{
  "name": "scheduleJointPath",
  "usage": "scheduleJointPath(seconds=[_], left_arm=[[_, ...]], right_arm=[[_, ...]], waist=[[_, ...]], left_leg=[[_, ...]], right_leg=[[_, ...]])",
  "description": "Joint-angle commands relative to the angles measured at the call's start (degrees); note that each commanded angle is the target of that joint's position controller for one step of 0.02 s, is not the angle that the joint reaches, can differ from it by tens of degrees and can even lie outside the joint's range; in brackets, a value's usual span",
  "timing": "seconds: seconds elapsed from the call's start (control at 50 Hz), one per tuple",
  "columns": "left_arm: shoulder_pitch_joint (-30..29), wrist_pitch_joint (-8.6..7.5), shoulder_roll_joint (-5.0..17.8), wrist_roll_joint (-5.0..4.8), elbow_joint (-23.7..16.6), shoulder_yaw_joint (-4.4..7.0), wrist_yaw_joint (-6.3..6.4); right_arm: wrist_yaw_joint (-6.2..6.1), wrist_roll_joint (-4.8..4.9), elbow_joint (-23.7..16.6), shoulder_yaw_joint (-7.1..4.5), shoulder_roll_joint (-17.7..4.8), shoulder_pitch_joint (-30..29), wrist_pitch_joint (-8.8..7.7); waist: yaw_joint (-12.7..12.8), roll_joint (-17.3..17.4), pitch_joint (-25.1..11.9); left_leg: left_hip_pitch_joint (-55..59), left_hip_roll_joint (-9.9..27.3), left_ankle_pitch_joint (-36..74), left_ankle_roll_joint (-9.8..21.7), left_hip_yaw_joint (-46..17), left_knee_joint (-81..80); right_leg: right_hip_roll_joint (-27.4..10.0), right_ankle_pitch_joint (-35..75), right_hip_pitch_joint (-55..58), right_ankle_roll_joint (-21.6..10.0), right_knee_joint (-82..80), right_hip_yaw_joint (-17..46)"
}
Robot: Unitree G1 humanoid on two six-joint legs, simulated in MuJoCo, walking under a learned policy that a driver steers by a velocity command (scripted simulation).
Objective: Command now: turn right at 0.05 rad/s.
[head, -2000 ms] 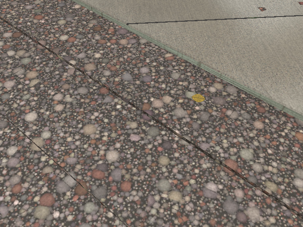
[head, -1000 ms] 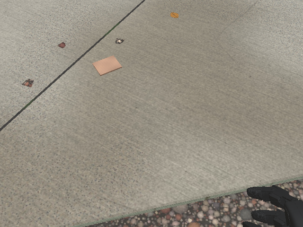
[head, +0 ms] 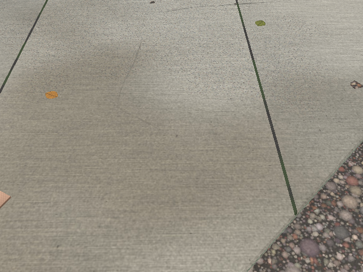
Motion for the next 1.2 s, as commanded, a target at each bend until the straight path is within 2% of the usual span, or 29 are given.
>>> scheduleJointPath(seconds=[0.02,0.06,0.1,0.14,0.18,0.24,0.28,0.34,0.36,0.38,0.4,0.44,0.48,0.52,0.62,0.68,0.78,0.82,0.84,0.86,0.88,0.9,0.92,0.94,0.98,1.04,1.14,1.18,1.2], left_arm=[[-2.1,-0.53,6.4,-0.23,-2.2,2.17,0.74],[-1.2,-0.71,6.0,-0.37,-0.6,2.31,0.85],[1.9,-0.69,6.6,-1.17,1.7,2.96,0.94],[-2.6,-2.20,6.0,-2.60,-0.6,3.19,0.47],[-6.2,-4.07,6.2,-3.29,-2.1,3.40,0.03],[-1.8,-5.54,5.1,-2.35,0.7,3.23,-0.64],[-1.7,-6.11,3.0,-1.27,1.8,2.75,-0.75],[7.6,-5.48,6.6,-2.14,4.4,4.38,-0.25],[11.9,-5.10,9.5,-2.02,4.4,5.37,0.69],[16.8,-4.45,16.0,-0.89,3.6,6.63,2.23],[16.7,-4.37,18.0,1.06,2.2,6.23,2.20],[8.9,-4.48,11.1,0.08,0.1,4.07,2.10],[2.5,-4.27,9.1,-0.09,-1.3,3.20,2.57],[3.1,-4.44,8.6,0.94,-1.0,2.97,3.37],[2.1,-2.81,9.8,0.62,-1.8,3.25,4.66],[0.6,-1.46,11.8,-0.27,-2.7,3.99,4.10],[1.0,-0.58,14.4,-2.20,-2.3,5.16,1.57],[2.2,-0.46,14.0,-2.67,-1.7,5.18,0.91],[0.2,-0.93,14.0,-2.19,-2.8,4.99,0.46],[-6.5,-1.56,10.5,-0.81,-7.5,3.78,0.00],[-9.5,-2.81,8.6,0.05,-9.1,3.29,-0.55],[-11.3,-3.37,8.7,-1.03,-9.5,3.24,-1.05],[-9.9,-3.61,8.1,-1.29,-8.9,3.17,-0.97],[-7.2,-3.69,9.4,-0.34,-7.5,3.62,-0.33],[-4.1,-3.19,9.2,-0.06,-5.6,3.79,0.29],[-2.9,-1.94,7.3,-0.75,-4.7,3.05,-0.14],[7.7,0.38,8.0,-1.60,-1.4,3.21,-1.32],[9.1,-0.43,3.9,-0.31,1.2,2.08,-2.45],[8.1,-0.68,4.1,0.41,0.8,1.46,-2.92]], right_arm=[[-0.30,0.18,-2.2,-1.33,-6.6,-1.7,-1.96],[-0.59,0.40,-1.2,-1.15,-6.1,-0.7,-2.12],[-1.07,1.30,0.4,-2.32,-9.1,3.0,-1.31],[-1.66,2.31,0.9,-3.87,-13.5,7.4,-1.53],[-2.38,2.09,0.8,-4.23,-13.0,7.6,-3.21],[-1.98,2.58,0.2,-3.95,-9.9,5.4,-3.99],[-1.42,2.44,1.1,-4.08,-10.1,5.3,-3.04],[-1.53,2.98,0.3,-4.35,-11.0,3.2,-1.38],[-1.61,2.81,-0.6,-3.70,-8.3,1.8,-1.46],[-1.60,0.88,-2.6,-2.01,-1.7,1.6,-1.58],[-2.04,2.47,-3.7,-2.78,-2.8,6.5,-2.08],[-1.97,3.45,-3.8,-4.78,-8.9,3.7,-1.02],[-2.57,3.44,-3.7,-5.40,-8.3,3.0,0.75],[-2.18,3.07,-4.6,-5.39,-6.5,4.0,1.67],[-0.96,2.80,-10.3,-4.66,-4.0,-1.6,2.78],[0.81,2.95,-14.1,-3.81,-2.9,-6.6,2.91],[2.48,3.64,-15.6,-5.08,-5.9,-5.3,3.58],[1.27,3.45,-12.5,-7.41,-10.1,2.4,3.16],[0.02,3.85,-10.6,-9.30,-13.3,8.3,3.12],[-0.65,3.36,-9.9,-11.02,-17.8,11.9,3.42],[-0.31,0.47,-12.8,-10.19,-17.6,8.7,2.07],[-0.18,0.11,-14.9,-9.15,-16.1,5.0,0.39],[-0.17,1.49,-15.9,-8.40,-14.3,1.0,-0.65],[-0.51,3.15,-17.2,-7.59,-11.4,-4.0,-0.78],[-1.47,3.09,-19.0,-7.21,-9.9,-8.2,0.09],[-2.74,2.88,-20.0,-7.95,-11.8,-7.6,1.37],[-2.07,1.28,-19.2,-5.41,-7.7,-8.0,1.87],[-1.77,0.11,-16.8,-3.68,-1.5,-3.3,2.56],[-1.61,-0.37,-17.0,-3.63,-1.0,-3.0,2.95]], waist=[[0.1,4.1,-0.7],[-0.2,2.9,-1.1],[-1.3,5.1,-1.5],[-3.4,12.0,4.7],[-4.1,11.1,9.0],[-2.3,6.2,4.4],[-1.8,7.1,3.4],[3.7,7.9,0.3],[6.0,5.3,-2.7],[6.6,-11.7,-8.5],[4.2,-19.7,-13.6],[2.3,-9.4,-5.5],[0.5,-7.4,-0.3],[-0.1,-7.9,-0.6],[0.0,-4.6,-0.6],[0.9,-5.5,-0.3],[-0.1,-5.9,-2.5],[-4.2,0.2,-7.3],[-7.8,3.1,-11.3],[-9.6,14.1,-12.7],[-8.2,9.3,-19.0],[-7.1,2.9,-17.2],[-3.6,-0.5,-12.2],[-0.5,-1.3,-9.2],[1.8,2.7,-8.0],[2.2,4.1,-9.9],[4.6,10.4,-13.7],[3.1,-0.4,-10.6],[1.8,-6.1,-7.2]], left_leg=[[-4.1,3.4,2.0,1.5,-4.0,-9.0],[-3.0,3.0,3.3,1.5,-3.6,-8.5],[-1.5,3.2,-20.1,4.4,-5.8,-11.0],[1.2,16.1,-40.2,11.9,-24.3,-21.8],[4.0,23.2,-33.7,15.9,-33.5,-26.4],[8.9,16.4,-14.1,11.4,-20.0,-23.2],[1.8,9.4,1.5,10.2,-10.9,-19.4],[-6.1,6.8,8.5,8.2,-10.4,-10.6],[-10.8,3.6,6.9,4.7,-8.3,-2.1],[-20.3,-2.9,-12.5,-1.1,-1.4,20.7],[-25.1,-4.4,-22.0,-2.8,-5.1,36.1],[-29.9,1.7,-16.2,-2.2,-5.0,44.7],[-28.5,4.1,-7.0,-2.5,-4.1,42.8],[-26.5,3.8,-1.7,-3.1,-2.1,45.5],[-29.1,4.5,1.7,-3.9,-0.4,33.8],[-26.7,5.0,1.2,-2.8,1.6,23.1],[-15.5,-0.3,-2.5,2.3,9.2,11.4],[-0.2,-5.1,8.6,8.1,8.9,2.1],[13.1,-5.0,17.2,12.7,3.6,-0.3],[25.6,4.4,24.1,19.6,-14.7,-5.2],[26.6,11.0,22.4,22.5,-29.5,-7.6],[21.6,13.5,22.5,22.2,-30.5,-9.1],[15.2,11.7,21.1,19.6,-27.6,-9.6],[9.9,9.2,18.0,16.7,-25.0,-9.6],[0.7,4.3,18.8,14.5,-20.7,-8.7],[-5.3,2.4,16.8,13.3,-21.7,-7.3],[-8.2,3.6,10.3,9.4,-17.3,1.3],[-10.1,-3.8,-1.6,5.4,-7.0,13.6],[-15.4,-6.8,-12.8,2.4,-4.3,23.9]], right_leg=[[-2.6,7.0,4.0,-1.7,-3.3,3.0],[-2.6,8.1,4.1,-1.6,-3.4,2.9],[1.6,-14.4,-0.6,-1.9,1.0,-1.8],[1.5,-15.1,-14.7,-2.1,12.7,-5.5],[-4.6,-13.6,-27.0,-3.3,25.1,0.2],[-6.1,-10.4,-24.1,-3.8,18.1,-0.7],[-1.4,-7.3,-9.7,-1.4,8.4,-5.0],[2.3,8.0,8.6,0.9,-3.7,-6.1],[-1.7,9.7,16.9,0.1,-5.0,-2.4],[-18.0,26.6,25.8,-4.0,-7.1,13.4],[-28.4,28.7,23.7,-12.7,-10.7,28.5],[-23.8,13.0,15.6,-12.0,-12.6,18.0],[-18.4,10.7,8.7,-8.7,-15.1,7.1],[-17.9,20.2,7.1,-9.2,-15.6,0.5],[-19.6,25.3,11.3,-11.3,-14.5,-6.8],[-21.1,25.2,12.6,-11.5,-14.5,-9.7],[-21.1,39.0,15.0,-8.8,-6.4,-15.0],[-15.0,49.1,9.5,-3.0,7.4,-19.5],[-11.2,40.1,-1.0,0.9,17.6,-19.3],[-5.1,-5.6,-20.6,3.6,34.6,-16.8],[-2.2,-19.9,-24.6,2.9,45.3,-2.0],[-2.4,-18.7,-24.8,1.8,45.2,4.5],[-3.4,-15.7,-23.7,1.2,39.3,6.3],[-4.3,-12.5,-21.6,1.4,33.2,6.5],[-1.2,-7.9,-14.3,3.2,27.2,3.8],[3.0,-5.2,-6.6,4.3,17.3,3.2],[-2.0,-3.0,5.7,2.5,9.6,-2.4],[-0.8,-0.4,8.2,-0.2,0.2,-2.3],[-5.6,-3.1,5.8,-3.9,-1.7,8.6]])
